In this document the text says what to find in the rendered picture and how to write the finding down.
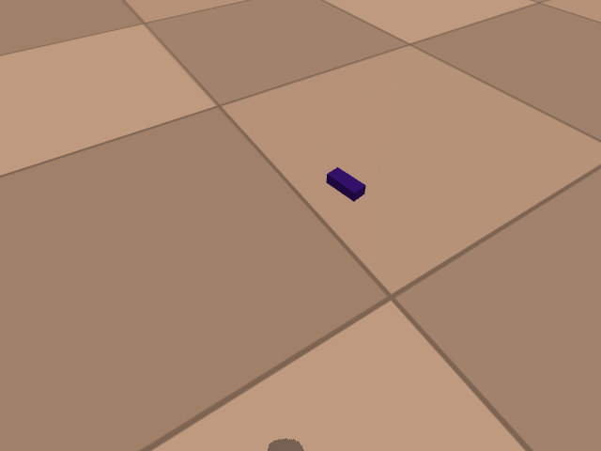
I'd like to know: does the carton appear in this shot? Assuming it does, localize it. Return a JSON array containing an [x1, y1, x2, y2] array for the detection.
[[327, 167, 366, 201]]

